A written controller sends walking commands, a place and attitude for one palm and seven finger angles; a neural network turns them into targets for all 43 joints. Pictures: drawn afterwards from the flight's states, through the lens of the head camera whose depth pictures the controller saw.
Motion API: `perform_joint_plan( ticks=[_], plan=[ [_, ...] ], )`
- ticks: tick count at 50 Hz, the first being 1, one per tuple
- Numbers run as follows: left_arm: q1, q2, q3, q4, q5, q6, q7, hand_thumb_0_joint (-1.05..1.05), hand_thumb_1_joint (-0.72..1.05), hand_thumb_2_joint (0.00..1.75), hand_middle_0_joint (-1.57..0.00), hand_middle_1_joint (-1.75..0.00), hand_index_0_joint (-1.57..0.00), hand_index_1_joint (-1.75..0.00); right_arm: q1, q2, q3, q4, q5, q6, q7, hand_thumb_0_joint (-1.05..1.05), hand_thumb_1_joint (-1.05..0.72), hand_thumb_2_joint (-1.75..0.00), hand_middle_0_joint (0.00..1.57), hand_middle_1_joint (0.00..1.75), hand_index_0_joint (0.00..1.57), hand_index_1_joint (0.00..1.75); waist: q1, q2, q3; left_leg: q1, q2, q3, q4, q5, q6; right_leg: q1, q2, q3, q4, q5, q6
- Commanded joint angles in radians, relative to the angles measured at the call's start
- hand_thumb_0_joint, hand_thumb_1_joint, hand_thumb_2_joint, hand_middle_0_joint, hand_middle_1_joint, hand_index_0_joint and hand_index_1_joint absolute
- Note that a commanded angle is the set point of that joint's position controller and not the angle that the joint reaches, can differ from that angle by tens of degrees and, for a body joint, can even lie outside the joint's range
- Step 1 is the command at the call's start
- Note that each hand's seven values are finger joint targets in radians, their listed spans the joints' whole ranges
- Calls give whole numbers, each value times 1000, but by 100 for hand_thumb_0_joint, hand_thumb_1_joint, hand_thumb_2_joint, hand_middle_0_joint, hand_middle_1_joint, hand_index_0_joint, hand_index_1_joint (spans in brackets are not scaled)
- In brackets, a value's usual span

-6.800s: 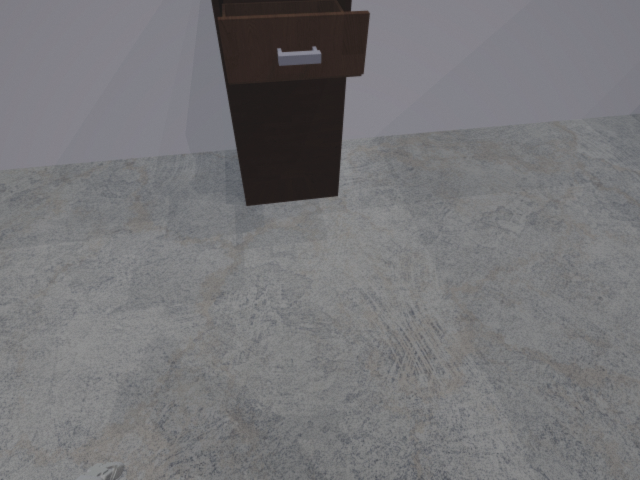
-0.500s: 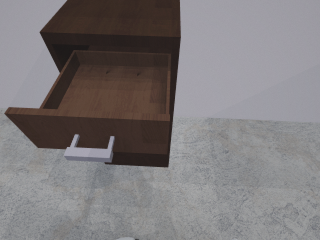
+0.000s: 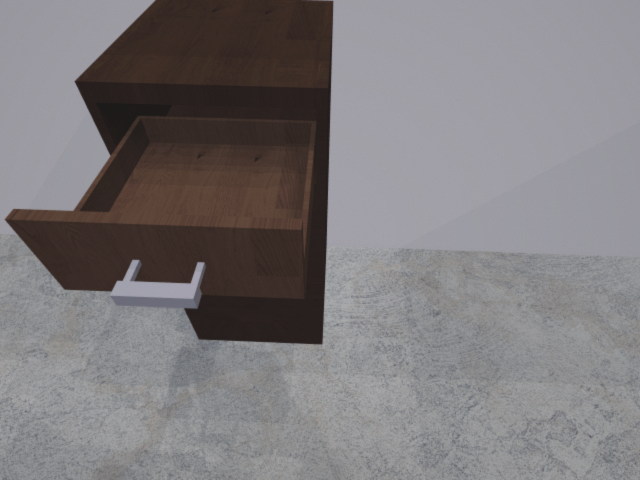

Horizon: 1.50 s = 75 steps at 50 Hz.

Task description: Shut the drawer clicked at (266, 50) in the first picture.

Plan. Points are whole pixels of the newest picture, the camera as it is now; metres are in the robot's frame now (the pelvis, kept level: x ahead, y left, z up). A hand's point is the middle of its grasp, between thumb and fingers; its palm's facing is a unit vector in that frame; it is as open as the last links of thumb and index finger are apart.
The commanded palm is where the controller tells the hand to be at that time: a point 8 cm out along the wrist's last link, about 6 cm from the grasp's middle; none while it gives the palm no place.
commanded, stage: come to a stop and stand still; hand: left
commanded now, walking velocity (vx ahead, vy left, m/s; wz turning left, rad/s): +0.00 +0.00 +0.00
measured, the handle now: (162, 281) +0.35 +0.24 +0.04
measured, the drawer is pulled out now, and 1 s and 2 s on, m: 0.29 0.29 0.29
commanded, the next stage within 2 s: look again from close up in 0.12 s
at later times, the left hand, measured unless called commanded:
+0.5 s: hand out of the picture +0.01 +0.22 -0.18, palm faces +0.04 -0.98 -0.20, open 7.4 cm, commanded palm none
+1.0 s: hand (144, 430) +0.19 +0.24 -0.06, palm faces +0.24 -0.96 -0.15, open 7.1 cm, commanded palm +0.12 +0.28 -0.05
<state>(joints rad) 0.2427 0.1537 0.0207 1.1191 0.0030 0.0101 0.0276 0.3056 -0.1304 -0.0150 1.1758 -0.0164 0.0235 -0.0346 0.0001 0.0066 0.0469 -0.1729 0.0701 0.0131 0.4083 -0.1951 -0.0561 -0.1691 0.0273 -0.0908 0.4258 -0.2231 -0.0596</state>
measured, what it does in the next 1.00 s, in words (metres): shifts its weight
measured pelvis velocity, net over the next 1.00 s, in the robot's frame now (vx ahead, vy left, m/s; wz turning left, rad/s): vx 0.03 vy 0.05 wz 0.01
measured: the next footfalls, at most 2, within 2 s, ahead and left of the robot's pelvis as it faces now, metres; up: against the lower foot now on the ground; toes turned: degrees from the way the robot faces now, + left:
none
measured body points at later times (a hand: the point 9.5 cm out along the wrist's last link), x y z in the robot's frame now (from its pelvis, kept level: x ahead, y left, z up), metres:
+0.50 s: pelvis +0.01 +0.05 -0.01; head +0.00 +0.05 +0.44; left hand +0.01 +0.27 -0.16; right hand +0.00 -0.16 -0.17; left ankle +0.00 +0.15 -0.74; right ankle +0.01 -0.08 -0.74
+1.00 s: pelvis +0.03 +0.05 -0.01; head +0.04 +0.05 +0.44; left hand +0.17 +0.29 -0.04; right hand +0.11 -0.19 -0.13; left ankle +0.00 +0.15 -0.74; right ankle +0.01 -0.08 -0.74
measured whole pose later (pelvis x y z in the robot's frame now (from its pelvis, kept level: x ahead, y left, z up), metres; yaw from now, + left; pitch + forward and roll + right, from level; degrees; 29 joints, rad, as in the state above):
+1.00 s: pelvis +0.03 +0.05 -0.01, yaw +1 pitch +2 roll +1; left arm 0.49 0.17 0.04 0.15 -0.13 -0.05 0.09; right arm 0.33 -0.20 -0.02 0.86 0.02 -0.25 -0.06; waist -0.01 -0.01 -0.03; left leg -0.26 -0.03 0.05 0.55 -0.32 0.03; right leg -0.28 -0.07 -0.06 0.59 -0.34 0.02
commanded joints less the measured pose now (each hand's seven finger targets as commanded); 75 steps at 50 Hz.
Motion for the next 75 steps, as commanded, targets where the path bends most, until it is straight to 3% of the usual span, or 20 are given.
perform_joint_plan(
  ticks=[1,10,11,12,14,16,20,24,41,42,43,44,45,46,48,52,57,60,65,75],
  plan=[
    [53,103,20,-27,3,-11,4,0,90,90,-20,-30,-20,-30,60,-69,-9,-35,-3,-14,1,0,-90,-90,20,30,20,30,3,-35,62,-29,12,-12,-50,-46,46,-102,-149,171,-201,-206,23],
    [97,74,18,-18,4,-18,5,0,90,90,-20,-30,-20,-30,103,-50,-6,-34,0,-26,-3,0,-90,-90,20,30,20,30,3,-19,57,-42,18,-18,-61,-29,52,-94,-136,152,-169,-140,22],
    [194,98,5,4,21,-51,46,0,90,90,-20,-30,-20,-30,-44,-86,-5,-101,2,-46,10,0,-90,-90,20,30,20,30,59,-22,80,-163,2,37,194,-93,17,-48,-222,252,-136,361,84],
    [154,150,9,-40,19,-63,36,0,90,90,-20,-30,-20,-30,33,-33,-5,-139,6,-28,15,0,-90,-90,20,30,20,30,-13,-25,-26,-147,-12,-16,275,-207,40,-45,-299,294,-162,192,17],
    [72,134,12,-84,21,-62,27,0,90,90,-20,-30,-20,-30,94,-34,-8,-134,5,-28,25,0,-90,-90,20,30,20,30,-46,-18,-58,-83,-23,13,255,-144,49,-124,-237,213,-161,-94,-64],
    [60,109,10,-92,16,-60,24,0,90,90,-20,-30,-20,-30,137,-36,1,-134,2,-40,24,0,-90,-90,20,30,20,30,-52,-49,-33,-10,-20,11,107,-64,54,-164,-192,159,-97,-116,-44],
    [113,62,-2,-84,14,-31,18,0,90,90,-20,-30,-20,-30,88,-90,5,-149,-3,-58,12,0,-90,-90,20,30,20,30,5,190,70,-201,70,-137,-96,-63,104,-55,-88,74,34,-83,15],
    [128,53,-14,-65,13,-30,9,0,90,90,-20,-30,-20,-30,63,-113,7,-155,1,-60,7,0,-90,-90,20,30,20,30,13,22,81,-192,49,-131,-122,-126,109,-26,-101,84,16,-16,25],
    [105,92,-12,-45,8,-29,13,0,90,90,-20,-30,-20,-30,29,-133,17,-91,5,-64,1,0,-90,-90,20,30,20,30,4,-8,4,-8,27,-56,-47,230,99,9,-136,97,10,152,40],
    [153,115,-15,-12,19,-41,50,0,90,90,-20,-30,-20,-30,-28,-180,6,-154,20,-61,11,0,-90,-90,20,30,20,30,23,-138,28,-75,63,-49,98,338,75,-22,-156,113,-3,292,52],
    [-588,333,127,-1602,-171,-252,46,0,90,90,-22,-32,-22,-32,-14,-312,-27,-500,59,-212,-26,0,-90,-90,20,30,20,30,-88,93,-483,212,-44,-52,23,421,52,15,-54,36,86,328,31],
    [-102,255,96,-1345,-90,-193,84,0,90,90,-24,-34,-24,-34,-104,-218,3,-444,44,-305,-59,0,-90,-90,20,30,20,30,9,233,-460,279,6,-50,8,549,42,-51,-41,36,160,92,21],
    [192,45,-22,-1177,-127,-61,116,0,90,90,-26,-37,-26,-37,-107,-179,-15,-433,57,-336,-49,0,-90,-90,20,30,20,30,-18,196,-283,130,1,-63,-20,502,3,-143,-43,-6,184,-62,39],
    [156,-22,-55,-1207,-143,-55,101,0,90,90,-28,-39,-28,-39,-62,-202,-21,-410,60,-342,-39,0,-90,-90,20,30,20,30,-39,115,-163,59,-11,-57,-2,398,12,-181,-42,-3,166,-55,46],
    [186,72,61,-1249,-142,-145,65,0,90,90,-32,-43,-32,-43,-100,-235,-51,-504,30,-367,-21,0,-90,-90,20,30,20,30,-32,45,-99,-80,-41,-65,100,237,31,-215,-40,-29,115,4,38],
    [598,-45,82,-1042,-199,-403,-148,0,90,90,-40,-52,-40,-52,-179,-218,-83,-625,23,-335,33,0,-90,-90,20,30,20,30,59,-220,-106,-336,-63,-10,278,150,29,-310,-15,-57,294,83,34],
    [507,175,274,-1278,-252,-655,-360,0,90,90,-50,-62,-50,-62,-234,-223,-100,-781,32,-320,59,0,-90,-90,20,30,20,30,82,23,-330,-462,-90,35,452,69,54,-323,-41,51,449,130,22],
    [381,160,271,-1466,-314,-641,-343,0,90,90,-56,-69,-56,-69,-183,-206,-84,-802,33,-314,36,0,-90,-90,20,30,20,30,30,109,-361,-443,-90,14,503,40,67,-383,-32,80,441,82,35],
    [164,146,175,-1533,-312,-619,-356,0,90,90,-66,-80,-66,-80,-144,-222,-59,-784,48,-327,-14,0,-90,-90,20,30,20,30,-78,20,-265,-491,-71,-21,569,-95,90,-482,-37,134,368,-98,51],
    [348,264,375,-1394,-354,-330,-355,0,90,90,-86,-101,-86,-101,-204,-182,-33,-778,72,-311,-47,0,-90,-90,20,30,20,30,38,-66,-312,-455,-73,-37,444,-41,74,-215,-83,173,255,10,91]
  ],
)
